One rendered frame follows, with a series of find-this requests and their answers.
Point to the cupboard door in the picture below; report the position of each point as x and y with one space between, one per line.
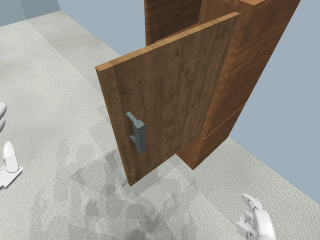
168 85

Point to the right robot hand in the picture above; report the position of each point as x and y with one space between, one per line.
259 223

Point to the handle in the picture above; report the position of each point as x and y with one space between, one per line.
139 132

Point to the left robot hand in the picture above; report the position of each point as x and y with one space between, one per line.
11 171

